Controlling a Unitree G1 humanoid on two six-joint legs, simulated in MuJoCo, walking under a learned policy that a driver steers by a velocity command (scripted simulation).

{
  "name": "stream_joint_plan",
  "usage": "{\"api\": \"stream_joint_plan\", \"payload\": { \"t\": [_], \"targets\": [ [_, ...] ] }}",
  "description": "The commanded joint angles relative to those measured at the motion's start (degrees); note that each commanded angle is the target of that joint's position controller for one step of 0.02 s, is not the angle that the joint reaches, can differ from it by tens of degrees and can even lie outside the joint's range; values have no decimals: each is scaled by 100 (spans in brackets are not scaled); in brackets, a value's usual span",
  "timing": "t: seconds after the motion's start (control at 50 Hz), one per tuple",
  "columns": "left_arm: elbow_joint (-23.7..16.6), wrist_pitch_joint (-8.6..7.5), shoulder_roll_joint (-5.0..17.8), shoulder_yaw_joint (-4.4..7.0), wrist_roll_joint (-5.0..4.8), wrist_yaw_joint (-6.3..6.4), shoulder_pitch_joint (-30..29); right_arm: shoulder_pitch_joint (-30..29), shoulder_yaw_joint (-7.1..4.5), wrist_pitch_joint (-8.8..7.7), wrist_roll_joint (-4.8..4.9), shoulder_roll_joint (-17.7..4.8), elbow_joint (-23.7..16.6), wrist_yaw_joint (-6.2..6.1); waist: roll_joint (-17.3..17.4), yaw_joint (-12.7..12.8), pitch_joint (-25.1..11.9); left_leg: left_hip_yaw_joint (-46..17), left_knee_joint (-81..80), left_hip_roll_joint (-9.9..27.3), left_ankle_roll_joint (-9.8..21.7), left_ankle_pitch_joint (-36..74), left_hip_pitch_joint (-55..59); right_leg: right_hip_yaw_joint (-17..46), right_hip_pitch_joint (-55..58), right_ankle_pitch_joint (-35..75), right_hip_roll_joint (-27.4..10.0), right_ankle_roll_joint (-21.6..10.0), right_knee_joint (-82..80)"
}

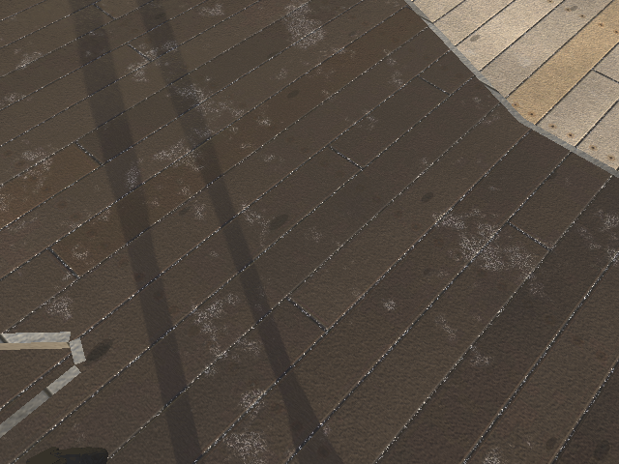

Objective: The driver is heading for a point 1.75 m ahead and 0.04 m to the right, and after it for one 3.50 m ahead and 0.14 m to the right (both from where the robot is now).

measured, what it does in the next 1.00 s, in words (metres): steps on the spot: right foot, then left foot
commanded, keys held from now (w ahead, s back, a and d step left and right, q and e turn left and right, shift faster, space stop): shift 1.00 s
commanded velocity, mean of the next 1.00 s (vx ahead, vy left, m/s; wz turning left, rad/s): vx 0.00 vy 0.00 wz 0.17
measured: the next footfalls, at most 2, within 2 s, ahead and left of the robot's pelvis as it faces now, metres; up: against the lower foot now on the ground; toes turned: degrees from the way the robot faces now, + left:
right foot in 0.12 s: +0.09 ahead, -0.12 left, +0.00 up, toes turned +9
left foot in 0.46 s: +0.02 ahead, +0.14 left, +0.00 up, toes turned +4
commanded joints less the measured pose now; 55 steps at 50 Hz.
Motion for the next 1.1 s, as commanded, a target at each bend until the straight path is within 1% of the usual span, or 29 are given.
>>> {"api": "stream_joint_plan", "payload": {
  "t": [0.02, 0.04, 0.06, 0.08, 0.1, 0.12, 0.14, 0.16, 0.18, 0.2, 0.22, 0.24, 0.28, 0.3, 0.32, 0.34, 0.38, 0.4, 0.42, 0.44, 0.46, 0.48, 0.5, 0.52, 0.54, 0.58, 0.66, 0.84, 1.1],
  "targets": [
    [-301, -22, 514, 125, -32, -56, 84, -191, -237, -98, -22, -859, -342, -7, 1003, 32, -1063, -1497, -373, 1441, 974, 2334, 750, -41, 554, -25, -2, -17, -371],
    [-328, -25, 527, 130, -32, -68, 63, -201, -213, -94, -23, -822, -308, 8, 1033, 13, -993, -1602, -333, 1441, 972, 2320, 737, -58, 653, -57, -23, -66, -541],
    [-348, -12, 588, 151, -6, -95, 76, -149, -194, -101, -36, -786, -264, 40, 1070, -1, -885, -1623, -277, 1440, 945, 2520, 744, -149, 791, -30, -19, -184, -777],
    [-343, -19, 561, 159, 3, -117, 149, -203, -174, -103, -14, -750, -235, 51, 1050, 63, -843, -1669, -206, 1362, 876, 2382, 696, -184, 1050, 239, -44, -296, -1217],
    [-317, -33, 526, 162, 19, -131, 262, -284, -145, -103, 25, -696, -220, 51, 978, 173, -783, -1633, -135, 1229, 725, 1936, 547, -242, 1464, 887, -103, -428, -1870],
    [-349, -33, 648, 184, 91, -118, 260, -127, -93, -120, 9, -544, -171, 50, 646, 114, -769, -1428, 100, 965, 458, 1010, 263, 108, 1944, 1720, -536, -623, -2255],
    [-462, 2, 974, 221, 169, -82, 138, 307, -7, -149, -102, -304, -118, 50, -598, -204, -820, -637, 1100, 229, 92, -1016, -197, 1216, 2368, 3004, -1565, -1100, -2557],
    [-333, 17, 951, 218, 238, -75, 365, 151, -88, -174, -93, -609, -183, 4, -1228, -63, -605, -5, 2033, -126, -274, -2411, -747, 2397, 2031, 3189, -2459, -2143, -2910],
    [-348, -7, 814, 177, 140, -63, 329, 148, -207, -183, -93, -948, -107, -29, -853, 3, -504, -14, 3044, 147, -475, -2434, -914, 2483, 1906, 2644, -2550, -2343, -2960],
    [-341, -5, 671, 129, 74, -34, 240, 80, -264, -149, -16, -1007, -36, -30, -687, 19, -450, -61, 3515, 205, -565, -2142, -1035, 2045, 1922, 2176, -2235, -2135, -2893],
    [-353, 6, 607, 103, 31, -17, 101, 123, -256, -88, 1, -860, 86, -41, -561, -14, -405, -50, 3687, 223, -650, -1910, -1055, 1573, 1907, 1722, -1907, -1876, -2883],
    [-344, 11, 568, 81, 0, -4, 4, 118, -230, -51, -17, -729, 118, -41, -570, 6, -341, -41, 3742, 246, -711, -1673, -1083, 1335, 1908, 1663, -1773, -1773, -2875],
    [-275, 52, 433, 21, 31, 12, -5, 96, -121, -63, -8, -356, 169, -2, -661, 20, -367, 253, 3172, 298, -789, -1353, -773, 711, 1896, 1786, -1366, -1640, -2898],
    [-208, 46, 367, -10, 46, 27, 90, -24, -48, -82, -43, -192, 135, -3, -812, 48, -476, 469, 2588, 406, -811, -1318, -577, 475, 1994, 1707, -1207, -1534, -2868],
    [-169, 60, 377, -8, 45, 34, 111, -104, 14, -101, -69, -62, 128, 7, -940, 108, -534, 666, 2005, 517, -831, -1303, -354, 346, 2079, 1786, -1133, -1500, -2814],
    [-130, 82, 465, 17, 40, 39, 212, -195, 57, -119, -79, 9, 130, 17, -1037, 208, -587, 816, 1494, 584, -835, -1328, -139, 323, 2144, 1920, -1137, -1517, -2753],
    [-30, 128, 661, 62, 7, 42, 464, -136, 21, -144, -40, -128, 223, 17, -1040, 309, -684, 978, 680, 564, -820, -1044, 190, 468, 2279, 2213, -1272, -1592, -2591],
    [1, 141, 691, 56, -34, 42, 460, 38, 1, -153, -35, -156, 327, 15, -973, 222, -703, 1041, 88, 548, -761, -578, 464, 481, 2238, 2301, -1293, -1566, -2495],
    [41, 137, 652, 30, -79, 36, 457, 231, -1, -163, -58, -142, 449, 19, -898, 104, -685, 1103, -656, 520, -659, 46, 859, 447, 2095, 2374, -1271, -1474, -2417],
    [130, 92, 570, -8, -96, 22, 643, 256, -7, -169, -111, -232, 475, 17, -760, 97, -682, 936, -1056, 611, -518, 549, 1251, 424, 1897, 2354, -1224, -1257, -2391],
    [157, 5, 469, -61, -22, -14, 757, 287, -38, -171, -157, -475, 423, -14, -398, 157, -839, 503, -876, 1033, -348, 1402, 1743, 296, 1593, 2063, -1116, -923, -2266],
    [138, -91, 380, -80, 77, -70, 923, 219, -124, -151, -164, -825, 453, -30, 420, 429, -884, 312, -392, 1271, -75, 1752, 1698, -186, 1463, 1405, -664, -614, -2173],
    [194, -123, 296, -117, 100, -69, 703, 157, -73, -158, -184, -507, 497, 32, 649, 267, -871, 368, -437, 1170, 74, 925, 1211, -499, 1795, 923, -439, -349, -2099],
    [209, -110, 354, -112, 86, -58, 500, 108, 7, -183, -225, -241, 500, 74, 562, 186, -680, 350, -566, 1104, 53, 454, 911, -542, 1876, 859, -413, -249, -2027],
    [247, -75, 351, -107, 57, -31, 433, 99, 38, -215, -247, -181, 534, 83, 509, 169, -550, 380, -632, 1049, -18, 327, 743, -540, 1889, 942, -434, -265, -1972],
    [326, 22, 364, -103, 44, 22, 521, 152, 60, -305, -218, -191, 603, 97, 585, 194, -313, 407, -619, 999, -90, 512, 581, -513, 1864, 1139, -454, -284, -1958],
    [543, 86, 361, -95, 29, 91, 635, 275, 103, -392, -183, -151, 727, 94, 501, 204, -233, 418, -581, 961, -101, 664, 495, -500, 1959, 1272, -479, -237, -1963],
    [1039, 144, 410, -61, -1, 174, 723, 377, 133, -448, -157, -106, 1034, 105, 205, 191, -286, 496, -530, 872, -65, 1113, 640, -492, 2089, 1528, -518, -142, -2016],
    [1633, 195, 376, -51, -25, 257, 880, 532, 150, -438, -126, -49, 1634, 83, 163, 196, -229, 670, -573, 739, -94, 1159, 707, -539, 2105, 1544, -510, -152, -2097]
  ]
}}
Keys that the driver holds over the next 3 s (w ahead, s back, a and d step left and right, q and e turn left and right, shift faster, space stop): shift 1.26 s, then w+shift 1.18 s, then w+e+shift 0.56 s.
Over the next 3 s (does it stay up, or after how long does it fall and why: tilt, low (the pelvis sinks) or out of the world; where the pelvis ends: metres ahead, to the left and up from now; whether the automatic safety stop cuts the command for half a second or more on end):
stays up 1.31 0.10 -0.03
